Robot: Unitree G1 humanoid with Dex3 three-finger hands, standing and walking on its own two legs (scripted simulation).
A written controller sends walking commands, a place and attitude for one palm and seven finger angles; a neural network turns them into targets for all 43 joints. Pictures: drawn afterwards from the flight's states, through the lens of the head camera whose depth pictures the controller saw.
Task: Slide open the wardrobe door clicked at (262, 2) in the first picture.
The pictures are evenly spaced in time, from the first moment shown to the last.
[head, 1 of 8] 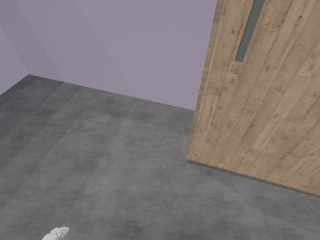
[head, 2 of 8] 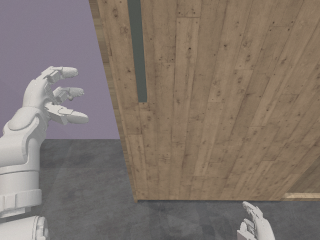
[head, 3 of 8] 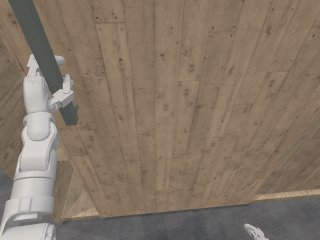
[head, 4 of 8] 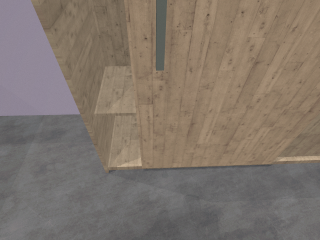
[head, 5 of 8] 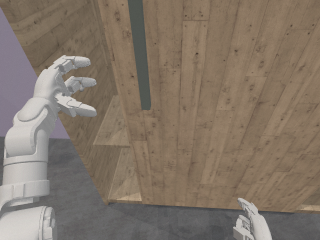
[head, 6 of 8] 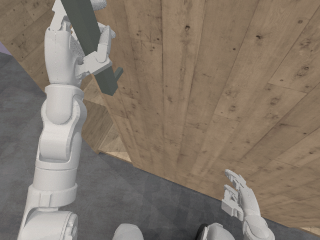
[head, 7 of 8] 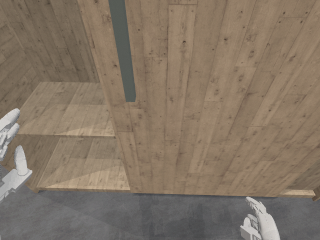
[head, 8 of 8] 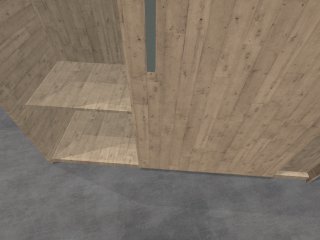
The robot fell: no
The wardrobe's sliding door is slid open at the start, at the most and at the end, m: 0.00 0.61 0.61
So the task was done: yes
